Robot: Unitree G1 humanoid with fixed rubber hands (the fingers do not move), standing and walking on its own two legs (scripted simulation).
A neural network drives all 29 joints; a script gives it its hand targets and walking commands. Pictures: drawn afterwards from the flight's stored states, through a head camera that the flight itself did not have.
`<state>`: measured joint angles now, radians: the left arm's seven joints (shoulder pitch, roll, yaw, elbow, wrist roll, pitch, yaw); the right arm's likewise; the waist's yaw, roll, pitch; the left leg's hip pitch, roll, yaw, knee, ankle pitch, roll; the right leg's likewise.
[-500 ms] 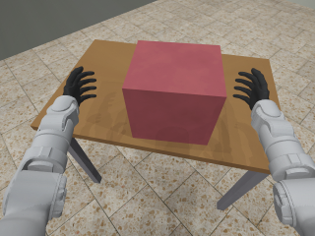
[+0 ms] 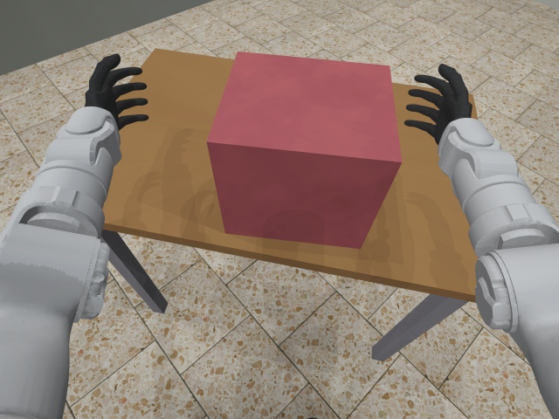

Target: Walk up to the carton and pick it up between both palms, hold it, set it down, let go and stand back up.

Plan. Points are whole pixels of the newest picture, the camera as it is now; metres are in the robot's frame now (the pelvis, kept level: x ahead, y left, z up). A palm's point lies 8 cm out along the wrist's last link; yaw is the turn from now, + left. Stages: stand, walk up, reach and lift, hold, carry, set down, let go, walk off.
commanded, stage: reach and lift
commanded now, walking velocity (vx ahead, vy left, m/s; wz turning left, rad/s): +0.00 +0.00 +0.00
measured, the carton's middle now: (302, 155) +0.53 -0.06 +0.04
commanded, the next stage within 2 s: none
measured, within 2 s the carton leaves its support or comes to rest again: neither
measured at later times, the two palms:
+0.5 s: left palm (116, 146) +0.50 +0.22 +0.10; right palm (425, 152) +0.46 -0.24 +0.10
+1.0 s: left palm (154, 175) +0.50 +0.19 +0.04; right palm (407, 180) +0.46 -0.23 +0.04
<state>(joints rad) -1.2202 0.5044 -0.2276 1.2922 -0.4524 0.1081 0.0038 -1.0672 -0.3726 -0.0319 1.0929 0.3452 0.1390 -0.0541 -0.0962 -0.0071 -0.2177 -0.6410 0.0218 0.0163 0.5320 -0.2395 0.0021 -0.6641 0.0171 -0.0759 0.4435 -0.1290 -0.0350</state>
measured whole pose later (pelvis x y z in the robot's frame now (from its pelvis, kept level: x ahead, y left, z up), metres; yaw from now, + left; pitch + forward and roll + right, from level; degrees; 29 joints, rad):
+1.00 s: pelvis -0.01 +0.00 -0.03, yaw -1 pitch +31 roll -1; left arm -1.13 0.40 -0.17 1.34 -0.39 -0.18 -0.01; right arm -0.99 -0.28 -0.04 1.12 0.33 -0.12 -0.08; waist -0.08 0.00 -0.28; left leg -0.99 0.03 0.01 0.78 -0.33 0.00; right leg -1.02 0.02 -0.07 0.69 -0.21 -0.03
